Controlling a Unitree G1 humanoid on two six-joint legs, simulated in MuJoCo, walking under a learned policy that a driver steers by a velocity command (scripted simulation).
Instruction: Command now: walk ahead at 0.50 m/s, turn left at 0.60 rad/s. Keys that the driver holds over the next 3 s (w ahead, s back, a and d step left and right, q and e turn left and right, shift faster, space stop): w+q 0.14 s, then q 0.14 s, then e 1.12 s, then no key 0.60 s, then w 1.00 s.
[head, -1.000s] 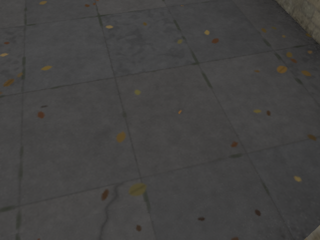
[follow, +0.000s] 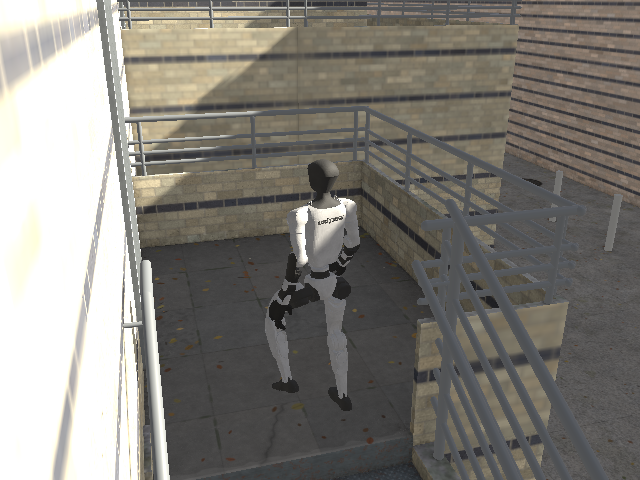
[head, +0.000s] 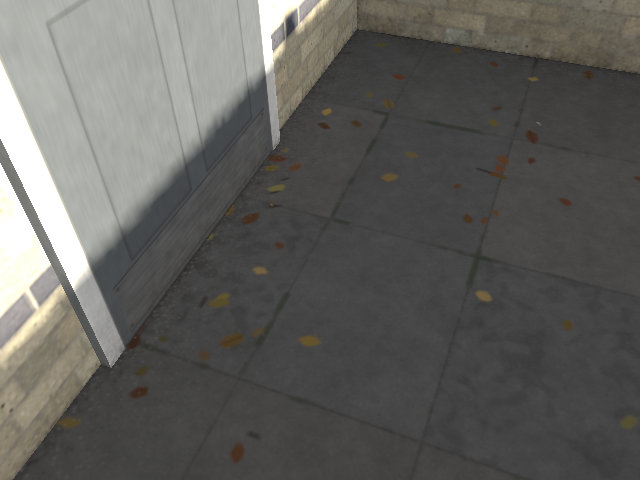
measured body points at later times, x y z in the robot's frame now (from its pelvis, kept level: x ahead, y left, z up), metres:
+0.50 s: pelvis +0.20 +0.04 -0.01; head +0.24 +0.06 +0.44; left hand +0.28 +0.33 -0.13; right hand +0.38 -0.18 -0.13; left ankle +0.26 +0.13 -0.75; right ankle +0.30 -0.13 -0.68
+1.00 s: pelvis +0.26 -0.01 -0.01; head +0.30 -0.03 +0.44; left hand +0.38 +0.27 -0.11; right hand +0.44 -0.28 -0.11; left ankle +0.28 +0.15 -0.69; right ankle +0.27 -0.10 -0.75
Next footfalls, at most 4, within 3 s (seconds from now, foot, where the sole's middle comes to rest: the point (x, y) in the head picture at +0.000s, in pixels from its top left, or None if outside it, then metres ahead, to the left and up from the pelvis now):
0.24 left None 0.30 0.14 -0.78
0.72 right None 0.31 -0.10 -0.78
1.16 left None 0.33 0.12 -0.78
1.58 right None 0.23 -0.13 -0.78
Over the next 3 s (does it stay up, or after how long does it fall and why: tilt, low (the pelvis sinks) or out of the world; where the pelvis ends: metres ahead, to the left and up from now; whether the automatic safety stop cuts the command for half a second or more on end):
stays up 0.58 -0.10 0.00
